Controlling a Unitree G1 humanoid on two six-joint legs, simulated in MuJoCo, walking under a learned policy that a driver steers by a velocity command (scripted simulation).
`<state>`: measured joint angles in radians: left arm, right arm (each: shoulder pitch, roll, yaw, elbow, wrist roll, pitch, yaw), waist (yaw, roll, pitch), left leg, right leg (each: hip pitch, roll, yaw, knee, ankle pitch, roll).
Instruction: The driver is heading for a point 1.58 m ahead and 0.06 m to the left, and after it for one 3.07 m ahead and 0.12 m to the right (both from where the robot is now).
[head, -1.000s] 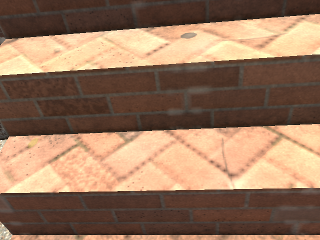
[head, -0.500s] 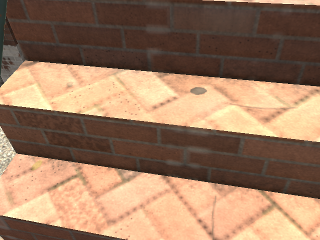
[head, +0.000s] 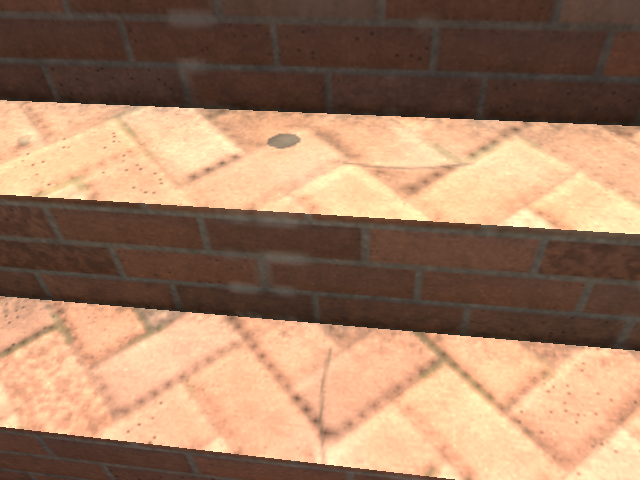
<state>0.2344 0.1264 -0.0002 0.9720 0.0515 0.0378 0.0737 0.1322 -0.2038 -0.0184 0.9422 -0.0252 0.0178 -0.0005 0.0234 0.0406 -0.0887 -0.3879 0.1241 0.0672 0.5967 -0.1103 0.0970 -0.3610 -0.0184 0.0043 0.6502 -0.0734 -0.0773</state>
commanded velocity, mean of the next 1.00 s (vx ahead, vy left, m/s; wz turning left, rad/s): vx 0.28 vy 0.00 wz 0.00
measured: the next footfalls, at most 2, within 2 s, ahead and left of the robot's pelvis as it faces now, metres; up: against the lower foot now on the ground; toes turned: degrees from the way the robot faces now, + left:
left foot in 0.02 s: +0.05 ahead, +0.17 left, +0.00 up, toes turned +5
left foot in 0.36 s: +0.01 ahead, +0.12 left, +0.01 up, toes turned +2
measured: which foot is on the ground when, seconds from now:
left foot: up 0.00-0.00, down 0.02-0.10, up 0.12-0.34, down 0.36-0.76, up 0.78-0.92, down 0.94-1.00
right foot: down 0.00-0.36, up 0.38-0.70, down 0.72-0.96, up 0.98-1.00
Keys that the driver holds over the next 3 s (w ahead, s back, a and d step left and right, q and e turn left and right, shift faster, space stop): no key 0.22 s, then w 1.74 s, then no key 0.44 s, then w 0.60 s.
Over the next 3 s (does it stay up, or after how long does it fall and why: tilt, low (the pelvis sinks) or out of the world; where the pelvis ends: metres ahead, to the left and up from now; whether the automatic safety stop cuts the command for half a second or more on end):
stays up -0.16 -0.08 -0.23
